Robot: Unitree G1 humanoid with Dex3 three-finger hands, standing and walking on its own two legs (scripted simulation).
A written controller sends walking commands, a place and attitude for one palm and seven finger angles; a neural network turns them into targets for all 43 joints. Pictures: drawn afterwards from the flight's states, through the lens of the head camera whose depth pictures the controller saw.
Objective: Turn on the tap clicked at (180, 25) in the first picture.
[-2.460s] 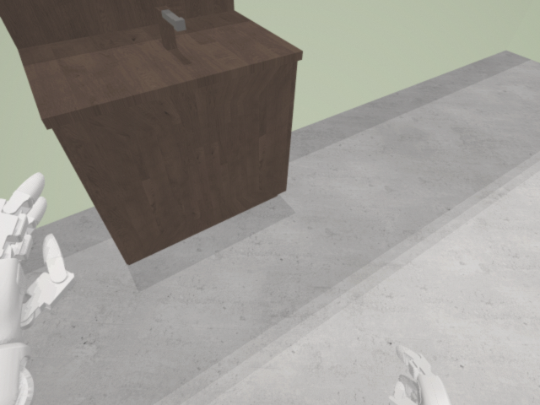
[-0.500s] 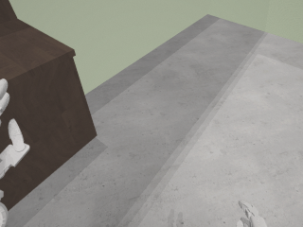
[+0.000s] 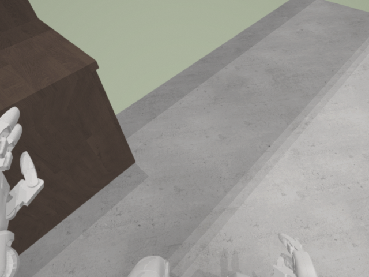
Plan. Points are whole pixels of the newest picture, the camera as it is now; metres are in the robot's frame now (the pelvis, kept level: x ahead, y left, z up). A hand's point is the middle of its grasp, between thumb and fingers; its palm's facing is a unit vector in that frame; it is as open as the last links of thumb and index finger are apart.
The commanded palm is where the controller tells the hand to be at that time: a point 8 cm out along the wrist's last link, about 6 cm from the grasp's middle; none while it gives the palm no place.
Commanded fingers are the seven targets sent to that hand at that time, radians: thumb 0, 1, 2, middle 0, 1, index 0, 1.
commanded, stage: turn to face it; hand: left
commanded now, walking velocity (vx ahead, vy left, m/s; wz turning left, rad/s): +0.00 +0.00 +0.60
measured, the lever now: out of the picture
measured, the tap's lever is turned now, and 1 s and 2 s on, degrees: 0 0 0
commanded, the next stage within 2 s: take the last steps up to it in 0.62 s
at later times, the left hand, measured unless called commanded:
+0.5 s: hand out of the picture +0.14 +0.25 +0.19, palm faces +0.59 -0.66 -0.47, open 7.4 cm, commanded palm +0.08 +0.28 +0.19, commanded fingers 0.00 0.90 0.90 -0.20 -0.30 -0.20 -0.30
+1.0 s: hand out of the picture +0.02 +0.26 +0.19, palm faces +0.76 -0.54 -0.37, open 7.4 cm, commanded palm -0.04 +0.27 +0.19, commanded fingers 0.00 0.90 0.90 -0.20 -0.30 -0.20 -0.30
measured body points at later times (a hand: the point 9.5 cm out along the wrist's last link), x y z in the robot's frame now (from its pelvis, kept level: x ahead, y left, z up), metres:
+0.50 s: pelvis +0.00 -0.03 +0.00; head +0.03 -0.03 +0.45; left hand +0.10 +0.29 +0.21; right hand +0.22 -0.17 -0.09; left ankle +0.02 +0.12 -0.73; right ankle +0.03 -0.13 -0.73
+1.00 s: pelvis -0.07 -0.05 +0.01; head -0.07 -0.04 +0.46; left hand -0.03 +0.29 +0.21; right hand +0.18 -0.21 -0.07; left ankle -0.13 +0.04 -0.73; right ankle +0.00 -0.14 -0.67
